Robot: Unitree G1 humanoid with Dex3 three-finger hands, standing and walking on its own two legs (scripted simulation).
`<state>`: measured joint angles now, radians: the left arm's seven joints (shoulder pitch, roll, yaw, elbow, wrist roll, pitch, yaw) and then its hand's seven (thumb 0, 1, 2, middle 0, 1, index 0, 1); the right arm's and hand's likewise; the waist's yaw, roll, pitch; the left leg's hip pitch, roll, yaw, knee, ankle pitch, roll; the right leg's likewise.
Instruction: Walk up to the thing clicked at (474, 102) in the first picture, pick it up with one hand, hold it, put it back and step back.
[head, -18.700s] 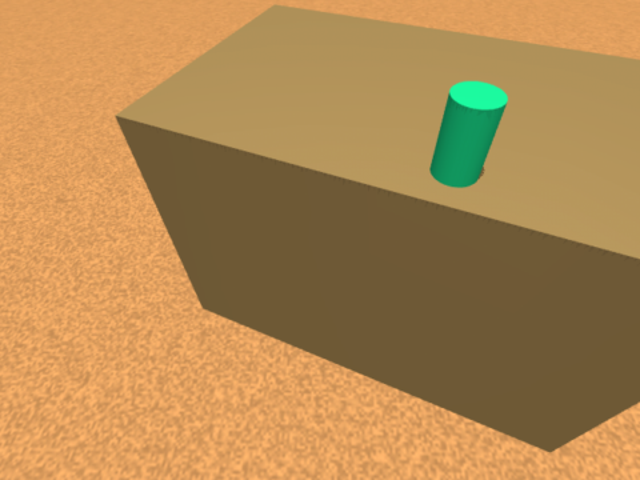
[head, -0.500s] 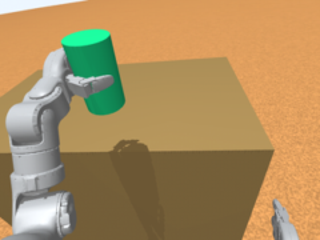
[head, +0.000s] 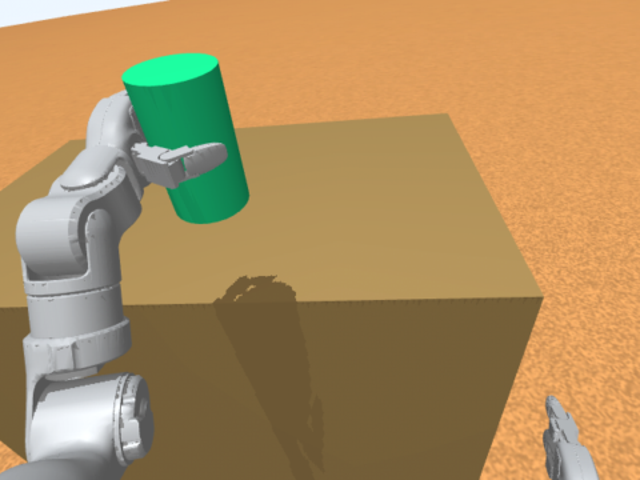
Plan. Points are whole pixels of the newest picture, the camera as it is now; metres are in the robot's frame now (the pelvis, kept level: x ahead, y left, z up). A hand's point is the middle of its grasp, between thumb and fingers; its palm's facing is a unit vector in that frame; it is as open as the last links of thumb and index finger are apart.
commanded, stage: crouch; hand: left
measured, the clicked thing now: (194, 142) +0.34 +0.15 +0.32
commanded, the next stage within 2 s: lower in 1.16 s
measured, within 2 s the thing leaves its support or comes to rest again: rests again in 2.00 s
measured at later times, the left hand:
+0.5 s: hand (209, 184) +0.39 +0.17 +0.24, palm faces +0.20 -0.98 -0.02, open 11.6 cm
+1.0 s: hand (210, 188) +0.44 +0.19 +0.21, palm faces +0.20 -0.98 -0.02, open 11.6 cm
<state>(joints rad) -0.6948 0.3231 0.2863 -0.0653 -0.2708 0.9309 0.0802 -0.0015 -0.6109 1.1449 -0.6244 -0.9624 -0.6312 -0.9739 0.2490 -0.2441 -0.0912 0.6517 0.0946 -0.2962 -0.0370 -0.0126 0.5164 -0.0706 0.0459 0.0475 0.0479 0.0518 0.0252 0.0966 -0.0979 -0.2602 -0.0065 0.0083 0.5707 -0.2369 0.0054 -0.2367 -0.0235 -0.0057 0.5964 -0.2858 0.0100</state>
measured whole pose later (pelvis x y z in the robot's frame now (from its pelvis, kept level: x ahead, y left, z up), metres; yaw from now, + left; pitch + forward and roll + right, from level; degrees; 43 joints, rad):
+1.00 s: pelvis +0.02 +0.00 +0.00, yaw -1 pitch +1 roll +0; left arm -0.69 0.33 0.29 0.50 -0.16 0.36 0.02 0.00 -0.60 1.13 -0.62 -0.97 -0.62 -0.98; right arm 0.24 -0.22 -0.05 0.69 0.02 -0.36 -0.10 -0.01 0.54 -0.06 0.05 0.05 0.05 0.05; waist -0.01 0.05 -0.06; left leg -0.34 0.00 0.02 0.58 -0.26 0.01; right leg -0.31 -0.01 0.00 0.58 -0.29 0.01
